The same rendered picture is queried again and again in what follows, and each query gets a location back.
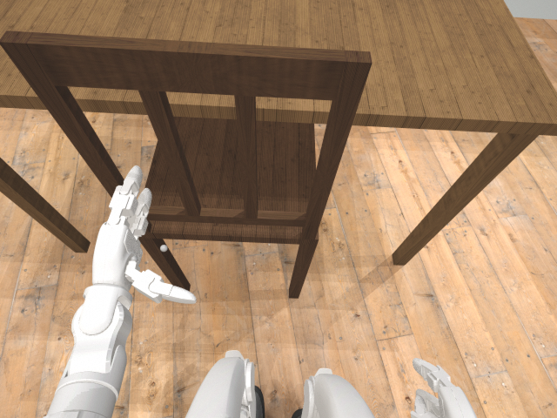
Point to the robot left hand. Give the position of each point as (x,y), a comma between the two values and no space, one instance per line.
(117,242)

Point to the robot right thigh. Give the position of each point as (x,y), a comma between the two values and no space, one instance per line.
(331,396)

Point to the chair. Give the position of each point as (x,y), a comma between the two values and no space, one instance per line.
(238,180)

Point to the robot left forearm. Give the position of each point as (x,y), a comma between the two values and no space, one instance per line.
(91,381)

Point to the robot right hand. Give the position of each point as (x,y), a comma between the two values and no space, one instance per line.
(452,402)

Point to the robot thigh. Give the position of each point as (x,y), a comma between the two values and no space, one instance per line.
(331,396)
(229,384)

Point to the table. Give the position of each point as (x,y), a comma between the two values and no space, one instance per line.
(453,65)

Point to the robot left thigh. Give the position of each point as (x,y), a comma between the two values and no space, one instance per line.
(229,384)

